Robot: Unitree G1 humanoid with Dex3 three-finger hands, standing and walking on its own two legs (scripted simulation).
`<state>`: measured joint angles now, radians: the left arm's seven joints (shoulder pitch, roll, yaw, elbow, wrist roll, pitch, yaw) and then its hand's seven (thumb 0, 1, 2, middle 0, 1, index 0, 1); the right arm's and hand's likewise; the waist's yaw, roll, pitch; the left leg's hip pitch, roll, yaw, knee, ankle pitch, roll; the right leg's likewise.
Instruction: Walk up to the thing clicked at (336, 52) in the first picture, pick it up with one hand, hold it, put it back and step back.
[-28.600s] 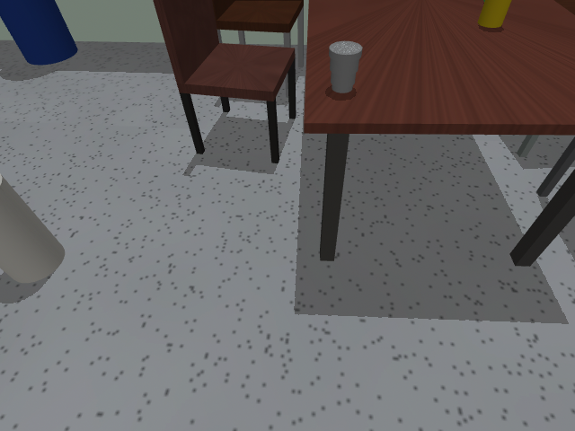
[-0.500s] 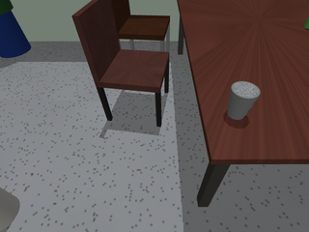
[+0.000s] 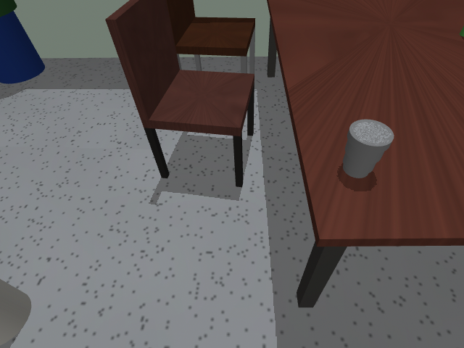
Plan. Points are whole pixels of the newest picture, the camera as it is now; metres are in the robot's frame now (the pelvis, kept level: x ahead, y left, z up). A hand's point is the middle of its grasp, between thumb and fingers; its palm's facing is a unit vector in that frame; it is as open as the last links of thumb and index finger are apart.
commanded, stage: stand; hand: right
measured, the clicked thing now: (363, 151) +0.51 -0.26 +0.02
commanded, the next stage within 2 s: step back in 0.74 s
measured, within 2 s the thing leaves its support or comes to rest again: neither
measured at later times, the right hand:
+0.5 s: hand out of the picture +0.07 -0.25 -0.16, palm faces -0.04 +0.94 -0.34, open 7.4 cm
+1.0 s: hand out of the picture +0.05 -0.25 -0.16, palm faces -0.02 +0.91 -0.40, open 7.4 cm
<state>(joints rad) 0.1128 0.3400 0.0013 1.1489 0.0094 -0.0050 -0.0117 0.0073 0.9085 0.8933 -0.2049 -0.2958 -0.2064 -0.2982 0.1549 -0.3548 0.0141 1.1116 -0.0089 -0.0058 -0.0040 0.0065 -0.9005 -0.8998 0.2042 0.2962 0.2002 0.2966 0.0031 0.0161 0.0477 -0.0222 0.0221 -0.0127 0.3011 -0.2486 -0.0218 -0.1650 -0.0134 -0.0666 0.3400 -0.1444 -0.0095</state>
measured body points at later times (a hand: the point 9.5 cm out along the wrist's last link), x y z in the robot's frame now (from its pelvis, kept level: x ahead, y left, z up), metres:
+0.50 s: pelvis +0.01 +0.00 +0.00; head +0.02 +0.00 +0.45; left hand +0.08 +0.30 -0.13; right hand +0.07 -0.30 -0.14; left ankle -0.05 +0.13 -0.75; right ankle +0.03 -0.11 -0.75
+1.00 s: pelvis -0.05 +0.03 -0.02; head +0.02 +0.04 +0.42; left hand +0.08 +0.35 -0.14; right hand +0.05 -0.30 -0.14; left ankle -0.09 +0.16 -0.72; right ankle +0.03 -0.11 -0.75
